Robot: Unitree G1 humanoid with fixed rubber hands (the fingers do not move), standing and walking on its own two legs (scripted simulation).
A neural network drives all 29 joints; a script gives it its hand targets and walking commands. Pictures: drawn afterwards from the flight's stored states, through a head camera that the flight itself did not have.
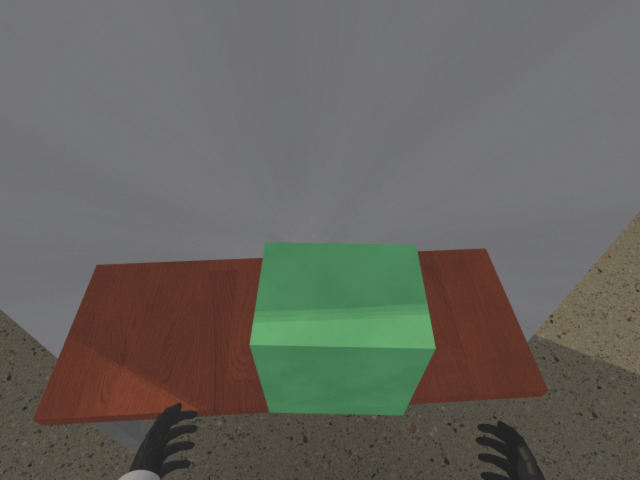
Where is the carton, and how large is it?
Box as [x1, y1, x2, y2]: [250, 242, 435, 415]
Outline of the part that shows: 265,242 250,338 250,348 269,412 402,415 435,349 416,245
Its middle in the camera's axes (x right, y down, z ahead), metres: +0.03 +0.16 +0.61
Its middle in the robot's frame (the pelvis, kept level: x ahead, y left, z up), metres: +0.35 +0.00 -0.09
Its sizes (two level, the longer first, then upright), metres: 0.223 0.163 0.248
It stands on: a table, 0.56 m high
